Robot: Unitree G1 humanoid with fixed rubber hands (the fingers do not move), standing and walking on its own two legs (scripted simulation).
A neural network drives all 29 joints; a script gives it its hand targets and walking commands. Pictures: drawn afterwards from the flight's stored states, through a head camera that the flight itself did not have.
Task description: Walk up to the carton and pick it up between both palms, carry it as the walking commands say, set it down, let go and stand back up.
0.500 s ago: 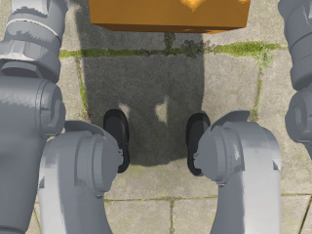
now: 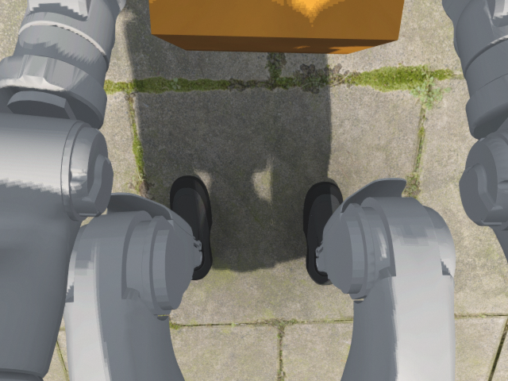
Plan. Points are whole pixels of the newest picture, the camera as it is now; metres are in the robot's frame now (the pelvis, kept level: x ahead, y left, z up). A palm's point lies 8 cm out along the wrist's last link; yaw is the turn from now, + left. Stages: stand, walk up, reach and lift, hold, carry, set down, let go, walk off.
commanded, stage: reach and lift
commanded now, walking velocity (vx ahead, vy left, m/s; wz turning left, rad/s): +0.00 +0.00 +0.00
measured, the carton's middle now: out of the picture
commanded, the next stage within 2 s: none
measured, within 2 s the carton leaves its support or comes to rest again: leaves its support in 1.16 s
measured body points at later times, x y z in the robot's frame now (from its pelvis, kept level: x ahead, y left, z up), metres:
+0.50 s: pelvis +0.00 +0.00 +0.00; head +0.39 -0.01 +0.21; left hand +0.59 +0.15 -0.20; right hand +0.57 -0.20 -0.19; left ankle +0.13 +0.13 -0.32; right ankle +0.11 -0.12 -0.32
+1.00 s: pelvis +0.01 +0.00 -0.01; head +0.39 -0.01 +0.22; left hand +0.59 +0.15 -0.20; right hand +0.57 -0.20 -0.19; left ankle +0.13 +0.13 -0.32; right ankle +0.11 -0.12 -0.32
